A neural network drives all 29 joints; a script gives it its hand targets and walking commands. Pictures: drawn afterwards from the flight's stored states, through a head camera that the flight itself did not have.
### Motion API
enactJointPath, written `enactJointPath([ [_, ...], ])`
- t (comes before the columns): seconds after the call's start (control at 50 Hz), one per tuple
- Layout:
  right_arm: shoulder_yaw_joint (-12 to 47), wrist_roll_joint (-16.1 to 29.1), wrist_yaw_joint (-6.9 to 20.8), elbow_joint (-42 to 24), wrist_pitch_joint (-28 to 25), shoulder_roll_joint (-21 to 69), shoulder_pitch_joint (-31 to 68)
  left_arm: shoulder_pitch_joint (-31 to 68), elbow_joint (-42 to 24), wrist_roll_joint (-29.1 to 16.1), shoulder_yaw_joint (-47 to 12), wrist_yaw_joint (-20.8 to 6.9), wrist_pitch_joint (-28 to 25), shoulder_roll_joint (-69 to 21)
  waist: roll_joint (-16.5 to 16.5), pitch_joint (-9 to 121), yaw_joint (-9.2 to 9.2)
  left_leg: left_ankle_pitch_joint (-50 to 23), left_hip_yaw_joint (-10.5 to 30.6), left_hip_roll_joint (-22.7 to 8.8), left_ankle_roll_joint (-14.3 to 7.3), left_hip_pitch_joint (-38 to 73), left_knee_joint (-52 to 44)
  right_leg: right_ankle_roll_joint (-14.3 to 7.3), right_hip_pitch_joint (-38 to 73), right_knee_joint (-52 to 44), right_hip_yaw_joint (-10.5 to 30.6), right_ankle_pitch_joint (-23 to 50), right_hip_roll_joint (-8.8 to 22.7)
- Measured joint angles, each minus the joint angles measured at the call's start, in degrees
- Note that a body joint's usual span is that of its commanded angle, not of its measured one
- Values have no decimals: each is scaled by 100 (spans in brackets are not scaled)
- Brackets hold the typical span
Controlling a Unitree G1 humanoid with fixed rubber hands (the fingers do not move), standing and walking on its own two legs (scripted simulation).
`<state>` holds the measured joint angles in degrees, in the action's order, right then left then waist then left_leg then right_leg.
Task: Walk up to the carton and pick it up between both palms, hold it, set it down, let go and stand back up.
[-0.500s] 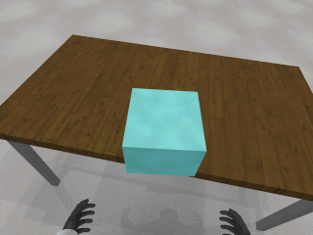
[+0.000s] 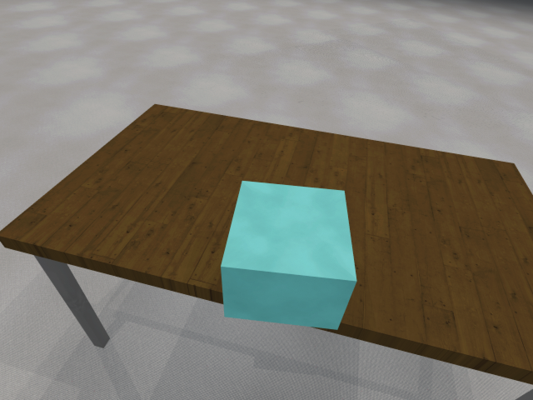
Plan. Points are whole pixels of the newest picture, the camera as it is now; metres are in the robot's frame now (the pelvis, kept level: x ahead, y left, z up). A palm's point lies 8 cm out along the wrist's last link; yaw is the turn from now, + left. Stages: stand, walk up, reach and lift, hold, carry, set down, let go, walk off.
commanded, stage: stand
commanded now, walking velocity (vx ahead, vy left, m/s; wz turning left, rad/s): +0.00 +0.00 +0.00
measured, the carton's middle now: (287, 251) +0.44 -0.03 -0.05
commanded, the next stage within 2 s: none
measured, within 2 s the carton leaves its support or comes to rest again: neither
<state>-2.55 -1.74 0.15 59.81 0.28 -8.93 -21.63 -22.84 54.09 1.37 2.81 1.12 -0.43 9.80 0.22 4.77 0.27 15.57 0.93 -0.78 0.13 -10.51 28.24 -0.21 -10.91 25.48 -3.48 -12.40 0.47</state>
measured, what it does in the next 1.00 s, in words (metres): shifts its weight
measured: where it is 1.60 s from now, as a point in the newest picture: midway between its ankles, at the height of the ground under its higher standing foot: outside the picture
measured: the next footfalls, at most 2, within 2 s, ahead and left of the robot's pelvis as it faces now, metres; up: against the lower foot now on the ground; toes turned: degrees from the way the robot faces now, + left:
none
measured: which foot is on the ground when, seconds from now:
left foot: down 0.00-1.00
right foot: down 0.00-1.00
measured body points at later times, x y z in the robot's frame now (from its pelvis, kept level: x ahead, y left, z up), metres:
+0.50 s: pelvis -0.03 -0.01 +0.00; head -0.08 -0.01 +0.45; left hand -0.10 +0.18 -0.17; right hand -0.07 -0.19 -0.17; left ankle +0.00 +0.12 -0.74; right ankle +0.02 -0.12 -0.74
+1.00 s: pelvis -0.05 -0.03 +0.00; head -0.06 -0.02 +0.45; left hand -0.10 +0.17 -0.17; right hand -0.10 -0.21 -0.17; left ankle +0.00 +0.12 -0.74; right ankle +0.02 -0.12 -0.74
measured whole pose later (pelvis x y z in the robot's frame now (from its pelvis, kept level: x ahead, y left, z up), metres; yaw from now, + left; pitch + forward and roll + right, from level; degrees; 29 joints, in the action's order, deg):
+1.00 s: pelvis -0.05 -0.03 +0.00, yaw +2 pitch +0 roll +0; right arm 0.7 -0.9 -1.4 65.6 1.1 -3.9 -23.5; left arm -23.6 63.4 1.4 0.6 1.4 0.5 5.7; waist 0.3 3.3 -0.2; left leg 10.7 3.5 -1.2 1.8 -18.1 28.3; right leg -2.3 -18.3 26.8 -5.8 -9.0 0.0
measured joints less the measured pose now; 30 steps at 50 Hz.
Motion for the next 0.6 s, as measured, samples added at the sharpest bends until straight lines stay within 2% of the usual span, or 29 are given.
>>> enactJointPath([
  [0.12, 82, 56, -66, 437, 9, 167, -187, -270, 566, -4, -43, 16, 29, -160, 30, 13, 0, -144, 38, 57, -15, 45, -169, 24, 43, -117, -39, 98, 55],
  [0.28, 189, 80, -126, 697, 40, 423, -262, -440, 1064, 2, -158, 60, 45, -439, -2, 78, -22, -259, 71, 113, -23, -57, -208, 28, -84, -60, -69, 143, 114],
  [0.6, 288, 77, -163, 736, 74, 495, -198, -334, 1137, 2, -248, 94, 72, -570, -60, 151, -36, -361, 151, 38, 68, -479, -40, -75, -474, 74, -141, 237, 39],
])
